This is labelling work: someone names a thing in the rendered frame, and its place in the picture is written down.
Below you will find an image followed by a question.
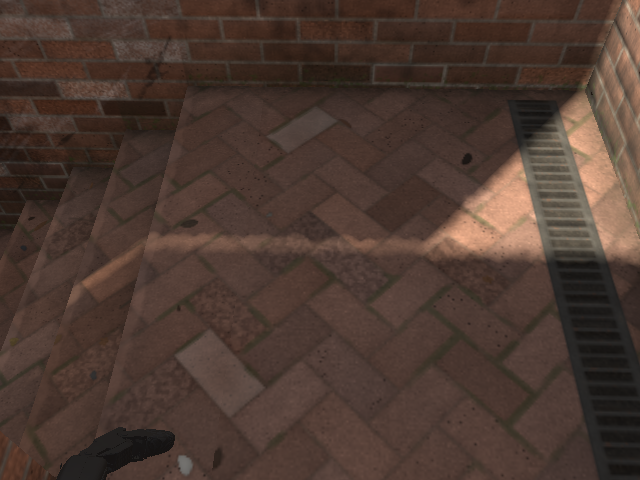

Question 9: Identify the robot left hand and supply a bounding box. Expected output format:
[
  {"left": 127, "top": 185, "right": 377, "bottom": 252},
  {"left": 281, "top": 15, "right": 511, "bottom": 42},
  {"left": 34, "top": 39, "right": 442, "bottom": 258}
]
[{"left": 56, "top": 427, "right": 175, "bottom": 480}]

